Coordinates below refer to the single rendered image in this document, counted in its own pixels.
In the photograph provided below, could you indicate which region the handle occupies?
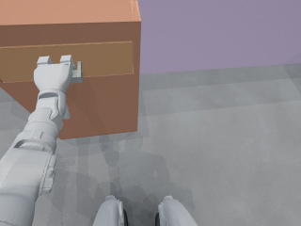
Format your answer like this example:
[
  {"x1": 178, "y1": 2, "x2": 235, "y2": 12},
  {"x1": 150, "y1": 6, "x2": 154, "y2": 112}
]
[{"x1": 71, "y1": 61, "x2": 84, "y2": 84}]

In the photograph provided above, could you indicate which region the left robot thigh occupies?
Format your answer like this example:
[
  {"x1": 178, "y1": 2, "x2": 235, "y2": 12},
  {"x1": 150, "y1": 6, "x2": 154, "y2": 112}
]
[{"x1": 92, "y1": 200, "x2": 124, "y2": 226}]

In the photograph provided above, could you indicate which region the robot left hand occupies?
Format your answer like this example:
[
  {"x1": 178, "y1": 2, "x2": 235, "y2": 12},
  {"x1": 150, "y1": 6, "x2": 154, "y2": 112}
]
[{"x1": 33, "y1": 55, "x2": 76, "y2": 120}]

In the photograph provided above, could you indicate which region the robot left upper arm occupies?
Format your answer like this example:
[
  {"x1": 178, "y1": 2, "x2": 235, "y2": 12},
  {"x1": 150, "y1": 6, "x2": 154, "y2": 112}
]
[{"x1": 0, "y1": 148, "x2": 57, "y2": 226}]

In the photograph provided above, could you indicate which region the drawer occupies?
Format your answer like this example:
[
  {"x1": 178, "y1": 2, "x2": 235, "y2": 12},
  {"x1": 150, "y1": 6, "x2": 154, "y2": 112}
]
[{"x1": 0, "y1": 40, "x2": 133, "y2": 82}]

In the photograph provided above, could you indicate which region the robot left forearm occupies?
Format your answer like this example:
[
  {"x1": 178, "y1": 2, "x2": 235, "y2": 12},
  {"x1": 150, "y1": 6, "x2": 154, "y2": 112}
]
[{"x1": 0, "y1": 89, "x2": 67, "y2": 171}]

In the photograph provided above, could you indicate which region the right robot thigh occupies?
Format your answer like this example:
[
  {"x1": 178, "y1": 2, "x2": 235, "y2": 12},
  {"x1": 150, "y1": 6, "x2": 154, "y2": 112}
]
[{"x1": 158, "y1": 199, "x2": 198, "y2": 226}]

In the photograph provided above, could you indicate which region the cabinet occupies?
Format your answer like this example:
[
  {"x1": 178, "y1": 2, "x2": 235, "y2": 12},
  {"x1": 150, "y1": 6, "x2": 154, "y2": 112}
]
[{"x1": 0, "y1": 0, "x2": 141, "y2": 140}]

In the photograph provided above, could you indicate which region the robot thigh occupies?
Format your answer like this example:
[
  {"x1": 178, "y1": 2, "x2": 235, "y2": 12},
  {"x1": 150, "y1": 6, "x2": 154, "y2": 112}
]
[
  {"x1": 92, "y1": 200, "x2": 124, "y2": 226},
  {"x1": 158, "y1": 199, "x2": 198, "y2": 226}
]

